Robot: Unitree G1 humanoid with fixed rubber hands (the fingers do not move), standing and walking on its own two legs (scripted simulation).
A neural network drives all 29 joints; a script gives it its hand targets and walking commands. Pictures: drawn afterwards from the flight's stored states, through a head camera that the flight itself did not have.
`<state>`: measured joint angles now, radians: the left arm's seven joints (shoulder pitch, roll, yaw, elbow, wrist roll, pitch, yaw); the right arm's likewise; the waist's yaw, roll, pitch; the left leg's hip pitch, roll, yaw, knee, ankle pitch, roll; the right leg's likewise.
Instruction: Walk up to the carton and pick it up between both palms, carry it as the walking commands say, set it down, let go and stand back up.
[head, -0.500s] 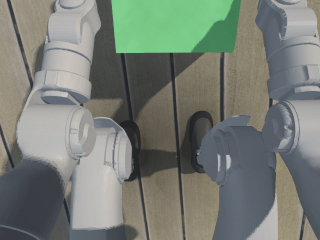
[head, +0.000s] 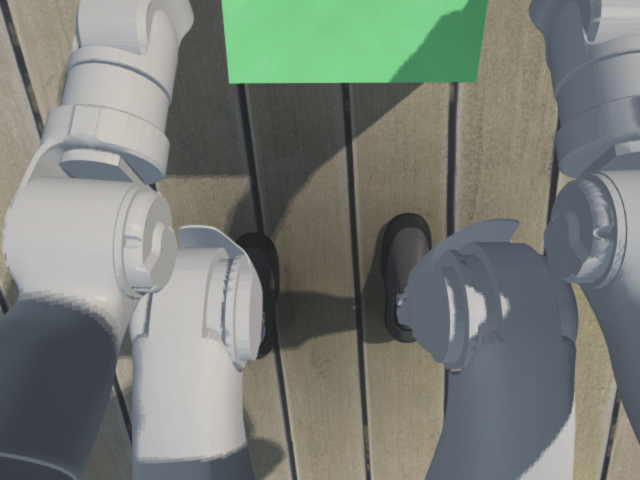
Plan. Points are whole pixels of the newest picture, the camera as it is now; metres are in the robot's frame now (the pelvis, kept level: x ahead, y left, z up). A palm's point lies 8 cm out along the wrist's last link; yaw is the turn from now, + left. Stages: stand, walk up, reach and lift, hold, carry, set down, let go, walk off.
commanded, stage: set down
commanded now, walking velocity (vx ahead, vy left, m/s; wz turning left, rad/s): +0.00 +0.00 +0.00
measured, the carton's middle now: out of the picture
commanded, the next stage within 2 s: none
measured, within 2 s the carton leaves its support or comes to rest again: rests again in 0.32 s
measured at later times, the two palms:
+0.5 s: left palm out of the picture +0.57 +0.13 -0.18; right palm out of the picture +0.56 -0.21 -0.18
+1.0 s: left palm out of the picture +0.57 +0.13 -0.19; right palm out of the picture +0.56 -0.21 -0.19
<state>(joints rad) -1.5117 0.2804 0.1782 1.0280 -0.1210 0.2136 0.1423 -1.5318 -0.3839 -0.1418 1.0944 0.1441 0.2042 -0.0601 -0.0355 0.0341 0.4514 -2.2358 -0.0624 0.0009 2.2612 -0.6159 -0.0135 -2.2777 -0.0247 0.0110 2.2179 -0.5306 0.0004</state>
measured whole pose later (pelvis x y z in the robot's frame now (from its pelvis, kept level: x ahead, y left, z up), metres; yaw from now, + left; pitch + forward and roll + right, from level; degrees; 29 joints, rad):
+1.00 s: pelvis +0.02 +0.00 -0.01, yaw +0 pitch +35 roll +0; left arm -1.49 0.28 0.26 1.04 -0.05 0.16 0.04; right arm -1.53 -0.38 -0.23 1.12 0.07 0.15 0.04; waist -0.04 0.04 0.45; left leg -2.23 -0.07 0.00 2.31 -0.68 -0.02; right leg -2.28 -0.03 0.01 2.27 -0.60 0.00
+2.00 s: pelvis +0.00 +0.00 +0.00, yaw +0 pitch +32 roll +1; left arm -1.58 0.40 0.07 1.19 -0.23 0.08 0.10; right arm -1.59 -0.48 -0.11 1.27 0.23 0.04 -0.05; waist -0.03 0.01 0.50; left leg -2.21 -0.06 0.00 2.28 -0.63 -0.03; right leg -2.26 -0.02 0.01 2.24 -0.54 -0.01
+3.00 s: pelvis +0.03 -0.01 +0.21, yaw -1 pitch +46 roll +2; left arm -1.27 0.34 0.26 0.87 -0.08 0.24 0.04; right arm -1.30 -0.40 -0.28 0.92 0.05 0.23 0.02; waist -0.02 0.00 0.01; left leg -1.81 -0.02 0.00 1.48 -0.47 -0.02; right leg -1.86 0.01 0.02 1.46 -0.40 -0.01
